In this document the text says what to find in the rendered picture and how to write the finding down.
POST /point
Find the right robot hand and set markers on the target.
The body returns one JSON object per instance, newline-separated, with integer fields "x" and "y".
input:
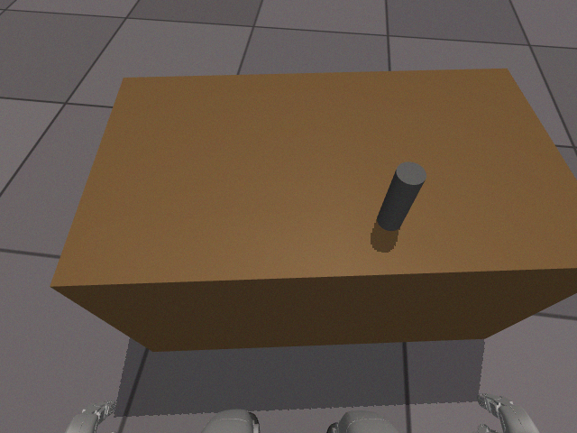
{"x": 513, "y": 419}

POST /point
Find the can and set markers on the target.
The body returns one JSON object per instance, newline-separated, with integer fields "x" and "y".
{"x": 408, "y": 179}

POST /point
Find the left robot hand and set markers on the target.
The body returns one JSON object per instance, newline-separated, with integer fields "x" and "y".
{"x": 91, "y": 416}

